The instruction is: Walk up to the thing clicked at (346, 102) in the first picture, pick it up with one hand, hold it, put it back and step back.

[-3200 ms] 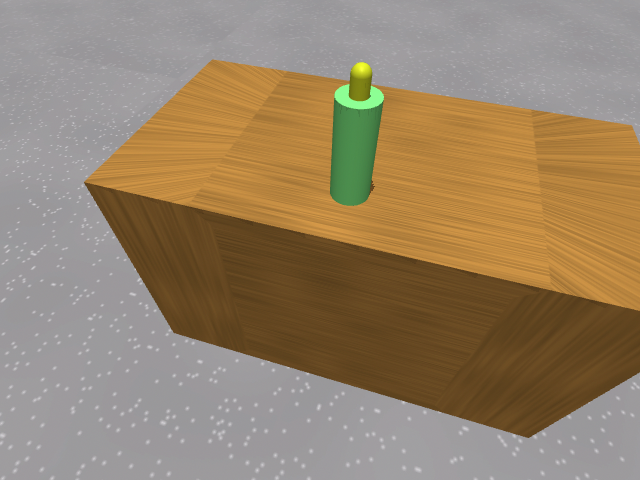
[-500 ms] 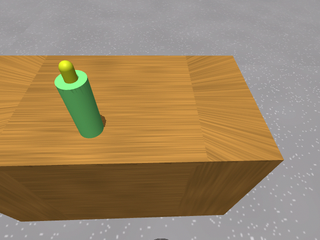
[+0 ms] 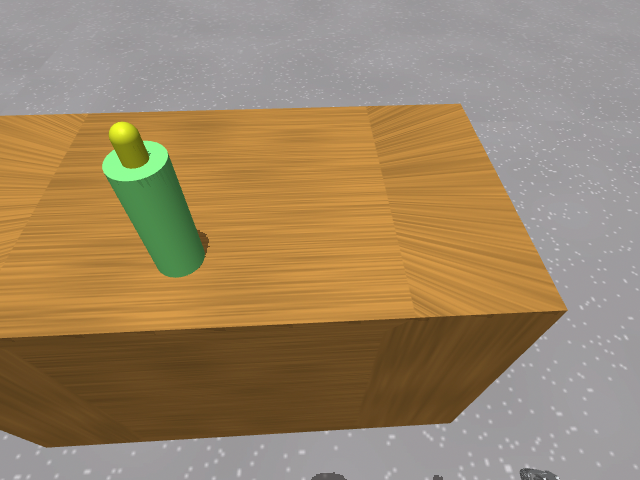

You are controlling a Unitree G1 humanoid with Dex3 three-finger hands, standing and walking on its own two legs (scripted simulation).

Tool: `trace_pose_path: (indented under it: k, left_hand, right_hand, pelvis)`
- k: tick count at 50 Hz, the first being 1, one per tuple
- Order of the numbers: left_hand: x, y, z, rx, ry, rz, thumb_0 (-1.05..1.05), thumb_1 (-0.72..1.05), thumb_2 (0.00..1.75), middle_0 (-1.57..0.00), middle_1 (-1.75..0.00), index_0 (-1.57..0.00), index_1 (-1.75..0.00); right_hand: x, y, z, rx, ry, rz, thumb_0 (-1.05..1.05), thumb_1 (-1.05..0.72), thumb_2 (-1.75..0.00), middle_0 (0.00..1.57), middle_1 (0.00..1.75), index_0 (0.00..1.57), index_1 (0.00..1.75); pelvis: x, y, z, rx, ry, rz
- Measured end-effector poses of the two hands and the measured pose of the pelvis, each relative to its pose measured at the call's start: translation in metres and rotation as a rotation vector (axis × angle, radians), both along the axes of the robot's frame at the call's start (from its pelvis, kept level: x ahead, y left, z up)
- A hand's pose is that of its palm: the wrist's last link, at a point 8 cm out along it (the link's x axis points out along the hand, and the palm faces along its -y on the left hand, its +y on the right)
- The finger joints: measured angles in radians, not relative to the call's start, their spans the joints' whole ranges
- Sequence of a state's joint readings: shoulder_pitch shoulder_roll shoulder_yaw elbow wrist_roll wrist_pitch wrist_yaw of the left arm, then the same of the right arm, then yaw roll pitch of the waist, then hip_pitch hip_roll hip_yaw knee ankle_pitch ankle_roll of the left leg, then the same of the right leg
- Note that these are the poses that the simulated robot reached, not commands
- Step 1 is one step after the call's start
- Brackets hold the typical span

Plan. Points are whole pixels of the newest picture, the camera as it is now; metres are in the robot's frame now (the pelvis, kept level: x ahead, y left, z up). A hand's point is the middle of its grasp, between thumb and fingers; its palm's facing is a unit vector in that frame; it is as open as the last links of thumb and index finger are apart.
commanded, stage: walk up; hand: left
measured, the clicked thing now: (155, 203) +0.48 +0.25 +0.06
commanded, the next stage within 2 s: stand in 0.46 s
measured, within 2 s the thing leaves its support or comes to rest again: neither
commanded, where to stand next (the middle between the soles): +0.04 -0.01 m, yaw +3 degrees
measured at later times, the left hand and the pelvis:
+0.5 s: hand out of the picture +0.11 +0.26 -0.15, palm faces -0.09 -0.92 -0.38, open 7.4 cm; pelvis +0.00 +0.00 +0.00, yaw -1 degrees
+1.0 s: hand out of the picture +0.08 +0.26 -0.16, palm faces -0.02 -0.94 -0.34, open 7.4 cm; pelvis +0.01 +0.01 +0.01, yaw +2 degrees
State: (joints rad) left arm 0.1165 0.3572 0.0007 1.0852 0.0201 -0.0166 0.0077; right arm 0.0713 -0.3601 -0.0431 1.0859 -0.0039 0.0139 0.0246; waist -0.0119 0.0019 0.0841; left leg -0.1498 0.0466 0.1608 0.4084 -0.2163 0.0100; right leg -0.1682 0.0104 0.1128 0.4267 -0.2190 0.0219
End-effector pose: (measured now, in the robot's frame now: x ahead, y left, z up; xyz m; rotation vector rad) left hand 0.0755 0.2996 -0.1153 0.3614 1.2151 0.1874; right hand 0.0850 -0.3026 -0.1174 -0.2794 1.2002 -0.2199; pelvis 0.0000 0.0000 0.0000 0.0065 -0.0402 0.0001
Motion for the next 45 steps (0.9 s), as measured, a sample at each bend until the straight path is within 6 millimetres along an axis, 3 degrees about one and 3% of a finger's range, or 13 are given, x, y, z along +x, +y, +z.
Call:
trace_pose_path:
  k: [11,24,32,45]
  left_hand:
    - [0.023,-0.002,-0.001,0.002,-0.036,-0.036,0.00,0.91,0.90,-0.20,-0.30,-0.20,-0.30]
    - [0.027,-0.001,0.001,0.008,-0.034,-0.060,0.00,0.90,0.90,-0.20,-0.30,-0.20,-0.30]
    - [0.024,-0.004,0.001,-0.022,-0.030,-0.028,0.00,0.91,0.90,-0.20,-0.30,-0.20,-0.30]
    - [0.005,0.000,-0.003,-0.035,-0.003,0.016,0.00,0.91,0.90,-0.20,-0.30,-0.20,-0.30]
  right_hand:
    - [-0.004,-0.004,0.001,-0.009,-0.006,-0.026,0.01,-0.91,-0.90,0.20,0.30,0.20,0.30]
    - [-0.007,-0.005,0.000,-0.009,-0.005,-0.038,0.01,-0.91,-0.90,0.20,0.30,0.20,0.30]
    - [-0.008,0.006,0.002,-0.005,0.025,-0.008,0.01,-0.91,-0.90,0.20,0.30,0.20,0.30]
    - [0.007,0.015,0.007,-0.009,0.001,0.029,0.01,-0.91,-0.89,0.20,0.30,0.20,0.30]
  pelvis:
    - [0.002,-0.001,-0.002,0.004,-0.006,-0.013]
    - [0.002,0.001,-0.003,0.000,0.000,-0.021]
    - [0.007,0.003,0.003,-0.006,0.001,0.004]
    - [0.010,0.006,0.005,-0.009,0.003,0.022]
